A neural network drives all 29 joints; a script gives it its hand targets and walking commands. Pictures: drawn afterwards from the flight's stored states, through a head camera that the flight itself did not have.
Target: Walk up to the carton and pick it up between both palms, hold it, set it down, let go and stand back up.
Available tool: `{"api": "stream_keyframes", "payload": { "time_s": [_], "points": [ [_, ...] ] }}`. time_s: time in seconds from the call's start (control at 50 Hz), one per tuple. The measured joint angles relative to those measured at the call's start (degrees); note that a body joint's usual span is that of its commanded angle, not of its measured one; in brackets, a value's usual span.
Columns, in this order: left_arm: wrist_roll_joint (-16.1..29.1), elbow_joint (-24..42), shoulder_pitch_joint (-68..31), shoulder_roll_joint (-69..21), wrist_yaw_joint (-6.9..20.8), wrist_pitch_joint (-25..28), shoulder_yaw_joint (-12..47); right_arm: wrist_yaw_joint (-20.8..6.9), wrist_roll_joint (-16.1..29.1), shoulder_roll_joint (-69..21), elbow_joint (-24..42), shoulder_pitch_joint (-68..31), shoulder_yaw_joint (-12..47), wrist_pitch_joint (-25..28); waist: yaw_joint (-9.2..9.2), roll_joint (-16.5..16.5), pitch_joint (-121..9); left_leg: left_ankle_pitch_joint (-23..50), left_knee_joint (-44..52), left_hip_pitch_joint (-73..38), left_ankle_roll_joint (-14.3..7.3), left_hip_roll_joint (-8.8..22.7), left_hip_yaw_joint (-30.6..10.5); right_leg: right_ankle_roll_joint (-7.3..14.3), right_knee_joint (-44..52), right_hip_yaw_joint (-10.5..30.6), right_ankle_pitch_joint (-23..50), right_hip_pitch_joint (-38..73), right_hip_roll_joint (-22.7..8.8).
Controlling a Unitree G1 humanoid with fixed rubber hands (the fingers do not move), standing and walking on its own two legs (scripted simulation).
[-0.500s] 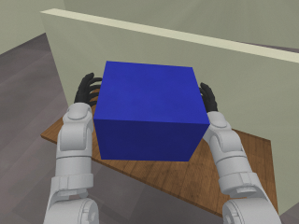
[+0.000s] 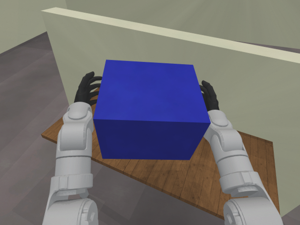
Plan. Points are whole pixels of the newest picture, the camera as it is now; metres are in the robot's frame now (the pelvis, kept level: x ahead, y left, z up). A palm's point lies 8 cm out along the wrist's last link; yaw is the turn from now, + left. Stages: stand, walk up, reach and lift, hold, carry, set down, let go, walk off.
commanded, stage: hold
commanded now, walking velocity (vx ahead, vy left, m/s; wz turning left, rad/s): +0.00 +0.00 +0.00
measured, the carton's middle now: (148, 110) +0.37 +0.00 +0.16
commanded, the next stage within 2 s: set down in 1.54 s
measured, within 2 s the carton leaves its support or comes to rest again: neither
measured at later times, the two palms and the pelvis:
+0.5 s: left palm (85, 104) +0.36 +0.16 +0.19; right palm (210, 112) +0.36 -0.17 +0.17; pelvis +0.00 +0.00 +0.00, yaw +0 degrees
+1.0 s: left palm (82, 104) +0.36 +0.16 +0.19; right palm (210, 111) +0.35 -0.16 +0.17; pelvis +0.00 +0.00 +0.00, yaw +0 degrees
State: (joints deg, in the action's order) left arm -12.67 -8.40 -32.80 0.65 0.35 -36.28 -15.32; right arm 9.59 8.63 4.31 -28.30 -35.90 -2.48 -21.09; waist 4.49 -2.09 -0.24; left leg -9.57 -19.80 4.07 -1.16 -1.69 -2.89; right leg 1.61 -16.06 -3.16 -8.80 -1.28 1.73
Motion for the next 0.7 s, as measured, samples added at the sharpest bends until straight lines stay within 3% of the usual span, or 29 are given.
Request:
{"api": "stream_keyframes", "payload": {
  "time_s": [0.7],
  "points": [
    [0.32,2.54,1.39,-0.60,-0.24,-0.79,0.21,0.08,0.19,0.04,2.21,1.59,0.49,-0.16,-0.23,0.32,0.24,0.01,0.28,-0.43,0.00,0.01,0.19,0.05,-0.09,0.18,-0.15,0.24,0.02]
  ]
}}
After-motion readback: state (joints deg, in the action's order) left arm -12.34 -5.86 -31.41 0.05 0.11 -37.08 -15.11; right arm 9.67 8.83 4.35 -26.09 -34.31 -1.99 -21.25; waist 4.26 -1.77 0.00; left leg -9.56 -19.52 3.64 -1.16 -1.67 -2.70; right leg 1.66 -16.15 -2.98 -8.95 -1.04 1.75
